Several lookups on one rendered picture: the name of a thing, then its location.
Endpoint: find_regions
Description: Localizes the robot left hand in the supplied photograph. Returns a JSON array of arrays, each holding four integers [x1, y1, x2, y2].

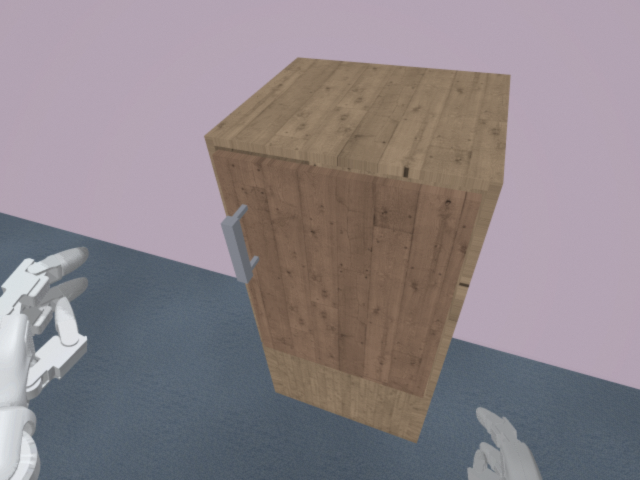
[[0, 247, 89, 408]]

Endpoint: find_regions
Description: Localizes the left robot forearm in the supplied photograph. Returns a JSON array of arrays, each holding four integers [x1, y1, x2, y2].
[[0, 406, 40, 480]]

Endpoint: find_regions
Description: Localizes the cupboard door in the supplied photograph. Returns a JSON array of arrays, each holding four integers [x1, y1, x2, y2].
[[212, 150, 482, 398]]

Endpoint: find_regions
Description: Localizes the robot right hand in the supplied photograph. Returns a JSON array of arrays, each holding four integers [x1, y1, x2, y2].
[[467, 407, 543, 480]]

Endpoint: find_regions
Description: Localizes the handle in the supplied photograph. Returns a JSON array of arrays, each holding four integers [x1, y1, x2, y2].
[[221, 204, 259, 284]]

